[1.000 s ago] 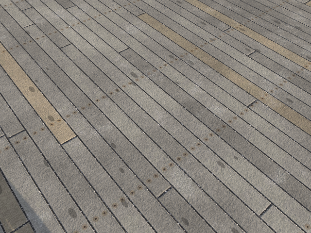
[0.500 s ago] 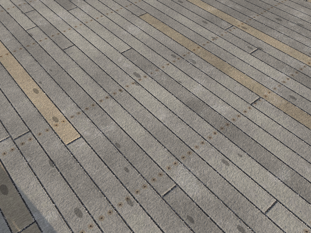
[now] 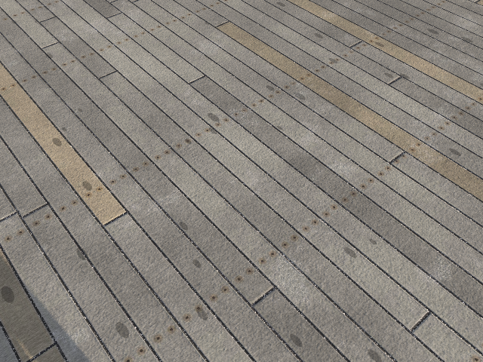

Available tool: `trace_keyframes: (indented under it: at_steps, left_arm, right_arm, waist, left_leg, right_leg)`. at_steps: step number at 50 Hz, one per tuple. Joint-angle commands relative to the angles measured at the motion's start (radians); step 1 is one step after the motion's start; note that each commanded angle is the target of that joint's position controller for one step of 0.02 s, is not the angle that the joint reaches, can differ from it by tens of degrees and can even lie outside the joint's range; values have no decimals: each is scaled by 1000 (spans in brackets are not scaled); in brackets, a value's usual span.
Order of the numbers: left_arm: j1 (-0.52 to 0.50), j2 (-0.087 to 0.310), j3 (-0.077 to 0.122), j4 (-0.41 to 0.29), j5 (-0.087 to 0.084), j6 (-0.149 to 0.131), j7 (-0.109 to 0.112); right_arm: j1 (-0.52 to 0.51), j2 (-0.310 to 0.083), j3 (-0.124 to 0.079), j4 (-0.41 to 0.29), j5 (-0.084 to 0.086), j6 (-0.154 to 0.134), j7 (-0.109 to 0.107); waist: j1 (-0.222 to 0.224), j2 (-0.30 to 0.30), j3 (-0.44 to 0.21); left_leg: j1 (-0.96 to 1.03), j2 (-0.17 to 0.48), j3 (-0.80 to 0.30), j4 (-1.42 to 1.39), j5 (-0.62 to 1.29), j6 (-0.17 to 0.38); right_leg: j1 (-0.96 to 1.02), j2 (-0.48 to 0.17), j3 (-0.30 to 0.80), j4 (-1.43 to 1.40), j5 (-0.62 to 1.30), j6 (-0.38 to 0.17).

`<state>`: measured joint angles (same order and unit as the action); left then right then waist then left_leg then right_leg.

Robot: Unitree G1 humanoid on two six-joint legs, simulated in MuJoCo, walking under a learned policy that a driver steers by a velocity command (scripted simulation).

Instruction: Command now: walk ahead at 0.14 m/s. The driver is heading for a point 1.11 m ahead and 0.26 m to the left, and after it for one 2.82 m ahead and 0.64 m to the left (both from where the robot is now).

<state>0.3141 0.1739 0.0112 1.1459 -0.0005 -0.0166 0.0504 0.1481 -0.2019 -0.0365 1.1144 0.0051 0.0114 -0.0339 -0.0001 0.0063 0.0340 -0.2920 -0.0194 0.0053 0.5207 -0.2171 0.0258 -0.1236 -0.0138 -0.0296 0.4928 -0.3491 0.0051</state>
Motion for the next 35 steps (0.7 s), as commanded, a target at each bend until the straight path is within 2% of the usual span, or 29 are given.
trace_keyframes:
  at_steps: [1, 3, 4, 5, 6, 7, 8, 9, 10, 11, 12, 13, 14, 15, 16, 17, 18, 20, 22, 24, 25, 27, 29, 31, 32, 33, 34, 35]
  left_arm:
    - [77, 116, 24, -23, -11, -4, 8]
    - [128, 136, 33, -28, -21, -22, 6]
    - [164, 156, 41, -22, -26, -32, 3]
    - [164, 190, 53, -24, -29, -42, 0]
    - [143, 200, 60, -34, -29, -49, -4]
    - [128, 188, 58, -46, -26, -56, -8]
    - [110, 180, 56, -56, -28, -60, -16]
    - [79, 168, 52, -70, -33, -60, -23]
    - [50, 168, 50, -86, -30, -59, -29]
    - [7, 171, 48, -110, -26, -66, -32]
    - [-17, 115, 34, -149, -24, -78, -30]
    - [-18, 85, 26, -170, -30, -96, -27]
    - [-35, 114, 34, -175, -49, -106, -35]
    - [-47, 117, 34, -177, -56, -111, -46]
    - [-54, 115, 39, -178, -47, -115, -49]
    - [-76, 139, 54, -182, -35, -111, -48]
    - [-76, 137, 59, -185, -34, -104, -50]
    - [-92, 120, 60, -190, -31, -89, -57]
    - [-183, 96, 52, -231, -26, -81, -52]
    - [-289, 74, 39, -275, -22, -78, -58]
    - [-328, 74, 35, -289, -24, -78, -63]
    - [-389, 85, 33, -308, -23, -78, -72]
    - [-405, 97, 34, -325, -24, -79, -82]
    - [-331, 143, 52, -313, -20, -83, -87]
    - [-216, 174, 68, -275, -13, -85, -84]
    - [-86, 213, 87, -230, -7, -85, -80]
    - [26, 278, 100, -203, 13, -82, -70]
    - [49, 318, 94, -200, 36, -73, -69]
  right_arm:
    - [18, -114, -23, -26, 8, -13, -3]
    - [-7, -100, -23, -46, 13, -41, 5]
    - [-35, -85, -21, -62, 18, -59, 13]
    - [-59, -59, -17, -76, 23, -76, 23]
    - [-75, -60, -17, -86, 21, -89, 31]
    - [-68, -65, -19, -90, 23, -99, 37]
    - [-45, -45, -13, -90, 29, -109, 41]
    - [16, -50, -18, -71, 33, -116, 45]
    - [112, -69, -31, -31, 32, -116, 45]
    - [239, -117, -53, 8, 26, -115, 43]
    - [389, -225, -84, 36, 21, -117, 42]
    - [463, -226, -73, 41, 9, -126, 53]
    - [359, -152, -43, 15, 3, -139, 51]
    - [286, -109, -27, -15, 2, -144, 53]
    - [243, -103, -19, -29, 1, -143, 59]
    - [216, -81, -6, -39, -3, -138, 62]
    - [223, -79, -1, -38, -8, -131, 60]
    - [271, -73, 6, -29, -8, -120, 47]
    - [281, -117, 2, -35, -8, -117, 32]
    - [284, -132, 0, -44, -10, -113, 21]
    - [294, -142, -3, -46, -8, -113, 18]
    - [316, -150, -6, -43, -2, -109, 14]
    - [334, -148, -8, -29, 4, -100, 12]
    - [308, -157, -13, -34, 2, -91, 10]
    - [266, -176, -19, -45, 2, -84, 8]
    - [252, -168, -16, -55, 1, -79, 9]
    - [280, -142, -5, -74, -17, -81, 12]
    - [471, 1, 34, -49, -15, -87, 21]
  waist:
    - [4, -31, 71]
    - [29, -59, 119]
    - [45, -105, 133]
    - [43, -174, 149]
    - [39, -178, 173]
    - [26, -162, 172]
    - [5, -162, 176]
    - [-33, -148, 162]
    - [-72, -129, 127]
    - [-125, -65, 70]
    - [-166, 203, 3]
    - [-164, 314, -83]
    - [-104, 157, -23]
    - [-75, 92, 13]
    - [-50, 26, 33]
    - [-34, 13, 48]
    - [-26, 56, 56]
    - [-24, 56, 65]
    - [-32, 43, 88]
    - [-50, 42, 101]
    - [-59, 53, 103]
    - [-72, 59, 118]
    - [-57, 77, 106]
    - [1, 107, 33]
    - [64, 121, -30]
    - [127, 99, -108]
    - [143, 4, -231]
    - [46, -271, -433]
  left_leg:
    - [6, 5, -25, -51, -427, 51]
    - [-93, 10, -22, 8, -425, 52]
    - [-167, 1, 6, 81, -350, 43]
    - [-226, -10, 65, 189, -216, 34]
    - [-262, 25, 47, 249, -172, 46]
    - [-268, 43, 38, 252, -193, 59]
    - [-227, 48, 42, 187, -219, 71]
    - [-104, 31, 66, 73, -198, 76]
    - [80, -8, 93, 3, -138, 73]
    - [259, 15, 17, -32, -78, 86]
    - [443, 209, -353, -193, -160, 188]
    - [535, 398, -734, -345, -168, 297]
    - [483, 425, -694, -320, -170, 285]
    - [430, 383, -552, -313, -130, 248]
    - [386, 343, -440, -326, -86, 218]
    - [340, 297, -346, -350, -23, 185]
    - [292, 272, -279, -364, 46, 171]
    - [283, 225, -171, -373, 199, 156]
    - [248, 229, -144, -402, 238, 164]
    - [200, 209, -93, -417, 253, 157]
    - [188, 204, -76, -426, 244, 154]
    - [167, 197, -39, -412, 346, 146]
    - [222, 214, -23, -354, 488, 127]
    - [300, 229, -20, -246, 678, 94]
    - [315, 217, -11, -140, 780, 73]
    - [291, 173, 11, 25, 793, 40]
    - [111, 114, 33, 275, 485, -1]
    - [-164, -60, 12, 699, -407, -60]
  right_leg:
    - [-205, -29, 53, -128, -348, -80]
    - [-197, -100, 162, -180, -444, -133]
    - [-136, -164, 250, -232, -470, -166]
    - [-81, -254, 364, -297, -470, -206]
    - [-76, -315, 428, -317, -413, -232]
    - [-66, -324, 422, -309, -350, -230]
    - [-75, -307, 385, -278, -274, -213]
    - [-117, -260, 308, -236, -212, -182]
    - [-193, -196, 224, -165, -104, -149]
    - [-280, -127, 137, 8, 130, -113]
    - [-479, 12, -25, 384, 176, -36]
    - [-625, 75, 46, 681, -167, -27]
    - [-712, 3, 134, 827, -153, -62]
    - [-730, -43, 134, 857, -67, -91]
    - [-725, -83, 119, 802, 25, -102]
    - [-701, -112, 102, 741, 93, -104]
    - [-650, -124, 89, 694, 124, -95]
    - [-640, -121, 48, 615, 157, -66]
    - [-656, -119, 30, 480, 222, -34]
    - [-603, -97, 8, 307, 305, -20]
    - [-569, -82, -6, 242, 343, -18]
    - [-481, -43, -38, 140, 398, -19]
    - [-431, -26, -23, 82, 413, -39]
    - [-327, 6, -9, 51, 404, -76]
    - [-212, 34, -19, 37, 407, -97]
    - [-45, 42, -28, -1, 492, -118]
    - [228, -114, 113, 72, 862, -163]
    - [525, -419, 489, 62, 1149, -378]
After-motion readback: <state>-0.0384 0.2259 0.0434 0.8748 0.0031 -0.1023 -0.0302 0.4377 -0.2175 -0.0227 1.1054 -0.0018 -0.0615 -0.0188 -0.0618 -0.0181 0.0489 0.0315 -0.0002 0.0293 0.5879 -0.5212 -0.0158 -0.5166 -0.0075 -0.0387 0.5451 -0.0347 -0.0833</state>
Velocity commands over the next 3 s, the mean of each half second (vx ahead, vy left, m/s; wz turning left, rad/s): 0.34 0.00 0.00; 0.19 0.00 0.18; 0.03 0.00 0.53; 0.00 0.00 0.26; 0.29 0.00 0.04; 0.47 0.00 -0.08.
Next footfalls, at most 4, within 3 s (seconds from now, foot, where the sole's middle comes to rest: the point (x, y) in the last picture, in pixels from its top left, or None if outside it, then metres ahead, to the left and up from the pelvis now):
0.68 right None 0.45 -0.12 -0.77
1.20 left None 0.37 0.11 -0.77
1.66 right None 0.50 -0.06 -0.77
1.98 left None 0.33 0.12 -0.77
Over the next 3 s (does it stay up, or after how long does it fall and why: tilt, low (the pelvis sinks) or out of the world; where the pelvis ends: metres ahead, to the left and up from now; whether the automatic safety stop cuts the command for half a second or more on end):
stays up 0.70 0.22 0.01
